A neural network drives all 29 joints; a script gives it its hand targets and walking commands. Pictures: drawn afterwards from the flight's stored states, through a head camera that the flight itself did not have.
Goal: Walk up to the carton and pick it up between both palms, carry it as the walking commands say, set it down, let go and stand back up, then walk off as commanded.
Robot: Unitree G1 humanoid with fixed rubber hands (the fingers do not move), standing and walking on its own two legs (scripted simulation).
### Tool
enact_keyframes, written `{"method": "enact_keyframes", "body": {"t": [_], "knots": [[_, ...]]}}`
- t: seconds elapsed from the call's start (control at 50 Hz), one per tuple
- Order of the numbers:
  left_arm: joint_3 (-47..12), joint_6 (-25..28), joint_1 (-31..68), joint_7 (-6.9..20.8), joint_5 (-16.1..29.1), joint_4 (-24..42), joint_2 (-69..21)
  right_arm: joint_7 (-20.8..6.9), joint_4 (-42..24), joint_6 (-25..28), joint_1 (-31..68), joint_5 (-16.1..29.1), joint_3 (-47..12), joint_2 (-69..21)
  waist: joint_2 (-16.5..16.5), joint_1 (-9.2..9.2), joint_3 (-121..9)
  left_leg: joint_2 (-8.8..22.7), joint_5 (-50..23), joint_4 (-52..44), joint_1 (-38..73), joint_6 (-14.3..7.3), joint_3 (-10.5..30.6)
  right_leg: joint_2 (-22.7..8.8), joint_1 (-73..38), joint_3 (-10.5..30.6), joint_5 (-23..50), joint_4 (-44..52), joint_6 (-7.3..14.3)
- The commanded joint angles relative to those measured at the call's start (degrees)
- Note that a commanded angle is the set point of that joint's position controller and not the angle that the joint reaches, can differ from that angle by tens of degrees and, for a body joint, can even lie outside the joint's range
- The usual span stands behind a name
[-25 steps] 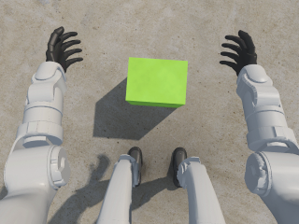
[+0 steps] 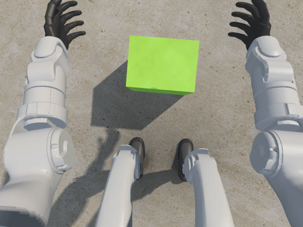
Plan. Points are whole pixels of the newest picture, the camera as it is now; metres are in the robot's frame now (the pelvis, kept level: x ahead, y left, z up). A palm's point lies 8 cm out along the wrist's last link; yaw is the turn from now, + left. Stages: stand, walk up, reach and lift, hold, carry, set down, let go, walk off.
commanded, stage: reach and lift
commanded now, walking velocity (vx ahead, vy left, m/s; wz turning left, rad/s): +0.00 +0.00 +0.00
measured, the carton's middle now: (161, 69) +0.53 +0.02 -0.50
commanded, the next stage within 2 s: none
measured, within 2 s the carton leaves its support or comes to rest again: neither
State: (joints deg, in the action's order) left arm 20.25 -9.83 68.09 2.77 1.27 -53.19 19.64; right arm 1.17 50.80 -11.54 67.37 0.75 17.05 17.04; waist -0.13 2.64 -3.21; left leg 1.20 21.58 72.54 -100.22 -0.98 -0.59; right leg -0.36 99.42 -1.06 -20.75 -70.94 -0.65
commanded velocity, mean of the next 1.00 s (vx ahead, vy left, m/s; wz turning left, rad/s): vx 0.00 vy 0.00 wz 0.00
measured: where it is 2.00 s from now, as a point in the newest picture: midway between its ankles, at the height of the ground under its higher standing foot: (160, 166)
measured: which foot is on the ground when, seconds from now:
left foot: down 0.00-1.00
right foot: down 0.00-1.00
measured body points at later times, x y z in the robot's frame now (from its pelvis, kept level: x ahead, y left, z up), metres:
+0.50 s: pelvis -0.05 -0.01 -0.14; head +0.34 +0.02 +0.08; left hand +0.52 +0.25 -0.30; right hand +0.54 -0.17 -0.31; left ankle +0.07 +0.11 -0.58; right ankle +0.08 -0.12 -0.58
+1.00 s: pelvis -0.05 +0.00 -0.25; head +0.33 +0.02 -0.02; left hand +0.50 +0.24 -0.42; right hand +0.53 -0.16 -0.43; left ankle +0.07 +0.11 -0.58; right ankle +0.08 -0.12 -0.58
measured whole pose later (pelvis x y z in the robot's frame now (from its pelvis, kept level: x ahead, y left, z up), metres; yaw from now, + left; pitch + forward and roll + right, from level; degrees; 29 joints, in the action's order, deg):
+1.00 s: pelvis -0.05 +0.00 -0.25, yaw +1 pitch +31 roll -1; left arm 1.7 -6.2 88.5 -6.9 18.0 -65.4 26.0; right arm 6.9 67.3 -6.5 89.5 17.5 2.8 25.7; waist 0.1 2.3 30.0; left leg 0.7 32.0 127.1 -126.2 -1.8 -0.8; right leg -1.2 125.1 0.0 -32.4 -126.5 -0.9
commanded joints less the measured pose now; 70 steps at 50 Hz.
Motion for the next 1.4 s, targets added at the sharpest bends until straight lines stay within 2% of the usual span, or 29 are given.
{"method": "enact_keyframes", "body": {"t": [0.0,0.08,0.14,0.16,0.22,0.24,0.36,0.4,0.42,0.46,0.48,0.52,0.54,0.58,0.6,0.62,0.64,0.66,0.68,0.78,0.82,0.92,0.94,0.96,0.98,1.02,1.12,1.16,1.38], "knots": [[0.84,2.06,16.14,-0.8,1.35,7.51,12.0,1.04,-8.65,2.03,17.02,0.76,-0.89,7.56,-2.6,1.59,-70.01,-5.0,-25.76,3.38,33.63,2.57,-1.05,6.27,-30.34,-1.61,19.26,-6.28,-2.51],[-1.46,1.95,18.64,-1.86,5.32,6.96,11.86,2.49,-8.14,1.32,19.32,1.75,-2.39,9.0,-4.02,-0.64,-69.64,-5.06,-21.02,7.31,27.11,2.53,-0.55,5.91,-27.82,-1.75,16.83,-11.2,-2.19],[-2.69,1.11,23.77,-3.3,5.21,17.82,16.81,3.11,-17.64,0.46,25.29,5.21,-3.68,11.03,-0.94,1.08,-83.08,-5.16,-22.64,11.54,33.09,2.16,-1.05,6.18,-30.22,-2.1,17.57,-16.04,-2.03],[-3.28,0.42,23.74,-3.68,6.01,9.13,16.27,3.52,-8.54,-0.44,22.57,4.55,-3.78,12.18,0.41,0.21,-78.23,-4.7,-18.44,12.57,31.51,2.44,-1.15,5.53,-24.47,-1.83,11.75,-16.66,-1.95],[-5.44,-1.79,29.16,-4.96,9.06,19.91,17.78,5.0,-19.25,-1.87,29.7,7.48,-4.88,16.34,-0.44,-0.57,-92.02,-5.12,-19.16,16.8,36.94,2.57,-1.34,5.73,-30.59,-2.3,12.6,-19.58,-1.15],[-5.42,-2.51,28.82,-5.61,8.81,14.16,17.44,5.18,-13.65,-2.6,26.86,8.96,-5.82,15.41,1.43,0.19,-85.46,-5.19,-16.11,18.13,33.82,2.47,-1.94,5.66,-26.65,-1.85,9.78,-20.15,-0.54],[-8.02,-4.29,37.66,-8.14,13.34,19.62,20.35,7.26,-20.17,-4.33,39.66,13.89,-9.05,18.52,0.14,1.76,-101.55,-4.88,-15.51,27.09,38.17,1.48,-2.72,4.93,-38.38,0.28,11.06,-27.38,0.28],[-7.02,-5.43,36.87,-9.46,14.46,24.66,22.12,7.83,-23.8,-5.59,40.02,15.27,-11.7,19.42,-4.17,2.67,-107.09,-5.26,-18.94,26.9,39.72,2.41,-4.29,5.82,-49.5,-1.14,17.87,-28.9,-0.26],[-7.52,-5.6,33.73,-9.33,14.52,17.01,22.29,7.82,-19.57,-5.44,39.78,14.25,-11.41,18.36,-6.82,2.8,-95.96,-4.54,-16.82,26.79,31.87,1.68,-2.47,5.01,-44.24,-1.05,15.38,-30.37,-1.07],[-9.74,-4.28,34.7,-9.43,13.87,19.12,19.62,7.98,-18.3,-4.42,37.4,12.49,-8.71,19.41,0.34,-0.29,-93.46,-4.37,-18.44,29.68,37.86,2.0,-1.15,5.09,-33.49,-1.35,12.98,-32.17,0.06],[-9.17,-3.81,37.29,-9.93,13.37,25.65,21.35,7.94,-21.93,-3.96,39.08,13.49,-8.24,19.89,2.46,1.44,-97.05,-4.55,-21.46,30.66,43.55,1.92,-1.87,5.18,-33.83,-1.5,14.04,-32.65,0.07],[-10.7,-2.9,31.93,-9.48,12.75,10.21,16.53,6.95,-6.57,-2.82,34.38,12.32,-8.44,17.76,1.51,1.18,-70.32,-3.8,-12.92,32.21,27.78,1.52,-0.73,4.65,-16.95,-0.55,4.84,-33.61,1.11],[-11.22,-2.18,36.5,-9.52,12.94,17.53,15.74,6.9,-13.14,-1.45,37.2,11.7,-7.13,19.08,2.63,-1.72,-80.07,-3.83,-15.74,32.25,31.92,1.86,-0.62,4.46,-23.67,-1.43,9.41,-35.04,0.86],[-11.19,-1.03,37.22,-9.57,14.02,10.39,17.78,6.86,-5.28,-0.23,37.59,12.05,-8.11,19.09,-1.06,-2.53,-73.77,-3.44,-12.47,33.83,27.68,1.31,0.08,4.18,-22.02,-2.05,7.68,-36.29,0.51],[-12.02,-0.5,35.71,-9.72,12.86,10.15,16.16,6.64,-4.13,0.16,37.37,12.3,-7.72,17.65,2.59,0.13,-72.03,-3.38,-13.38,34.02,26.12,2.0,-0.94,3.89,-20.82,-0.72,8.16,-36.68,0.52],[-12.83,0.12,35.02,-9.69,12.9,6.11,16.01,6.42,-2.34,1.13,37.66,11.94,-8.2,18.22,0.76,-2.18,-70.55,-3.03,-12.63,35.31,25.57,1.73,-0.27,3.85,-19.32,-1.11,6.95,-37.53,0.63],[-13.29,0.75,37.3,-9.94,13.53,11.59,16.11,6.52,-5.71,1.78,38.68,11.86,-8.15,18.38,1.0,-0.73,-76.82,-3.57,-15.42,35.09,30.5,1.74,-0.14,3.49,-21.26,-1.66,8.98,-38.77,0.25],[-14.33,1.08,35.61,-9.87,13.71,-0.23,14.9,6.02,3.1,2.41,38.12,13.35,-10.34,17.39,1.4,-1.57,-66.24,-2.45,-11.61,36.86,25.87,1.56,0.17,3.42,-14.4,-1.05,4.43,-39.14,0.64],[-13.67,1.81,36.75,-9.94,13.28,6.11,15.71,6.2,-2.97,3.06,39.55,13.64,-9.8,17.79,2.13,0.72,-71.78,-3.34,-13.75,36.81,27.33,1.19,-0.09,3.37,-18.46,-1.2,7.04,-40.5,0.29],[-16.13,3.94,40.53,-9.96,15.34,-1.65,16.71,5.66,6.67,5.15,40.51,13.93,-10.34,18.72,1.36,-2.59,-62.64,-1.98,-9.77,40.14,22.68,1.37,0.71,1.75,-11.17,-1.02,3.86,-43.5,0.4],[-15.39,4.68,40.44,-10.13,14.67,-2.4,16.54,5.5,8.96,5.92,42.13,17.0,-12.93,17.41,2.16,2.12,-58.61,-1.71,-10.97,41.57,20.53,1.46,0.48,1.7,-8.72,-0.14,3.57,-45.05,0.22],[-16.69,6.07,39.61,-9.93,15.65,-8.22,16.61,5.79,9.79,7.86,43.12,17.07,-13.6,18.35,0.14,0.89,-55.55,-0.91,-9.96,43.9,16.8,1.79,1.29,1.15,-7.63,-0.83,3.64,-48.72,-0.42],[-17.84,6.03,42.9,-9.6,17.27,-3.04,15.28,5.93,6.05,8.04,44.03,16.15,-12.98,18.69,-0.55,-2.8,-58.08,-1.5,-10.62,44.49,16.68,2.42,1.15,0.92,-10.45,-0.82,6.16,-48.24,-0.35],[-18.09,6.11,42.69,-9.49,17.71,-0.41,16.42,6.0,4.14,8.06,45.3,16.33,-13.05,18.6,0.34,-0.96,-60.92,-1.25,-11.18,44.4,18.32,1.91,1.13,0.94,-11.58,-0.45,6.3,-48.88,-0.18],[-18.76,6.15,40.4,-9.16,17.31,-8.07,16.55,6.03,10.69,8.26,41.83,16.17,-13.06,19.69,0.44,-2.36,-54.22,-1.03,-8.42,45.2,15.05,1.87,1.33,0.77,-6.44,-0.66,3.47,-49.84,-0.06],[-20.28,6.77,41.58,-8.82,18.96,-2.95,14.37,5.41,7.35,8.8,40.98,16.77,-13.12,17.69,2.8,-2.95,-56.3,-1.34,-13.69,47.04,19.21,2.18,1.73,0.95,-5.93,-0.51,6.5,-50.11,0.62],[-16.09,7.59,41.8,-9.6,18.01,-1.39,18.31,5.98,4.02,9.62,42.75,18.6,-15.42,18.66,-2.77,0.5,-56.94,-1.39,-11.98,47.9,11.04,2.1,0.34,1.03,-12.56,0.99,8.39,-50.8,-0.36],[-18.62,7.84,43.72,-9.73,18.69,1.9,17.18,6.01,3.11,9.04,44.79,18.94,-15.05,17.92,0.98,1.25,-59.67,-1.64,-15.14,47.65,16.2,2.11,0.81,1.22,-10.74,0.23,9.67,-52.26,-0.13],[-17.3,7.66,34.29,-8.68,16.59,-4.41,13.99,5.46,6.8,8.85,36.07,17.44,-15.47,13.62,2.0,0.7,-55.13,-1.84,-15.35,48.46,14.96,2.14,0.55,1.94,-7.84,0.34,9.19,-51.01,0.27]]}}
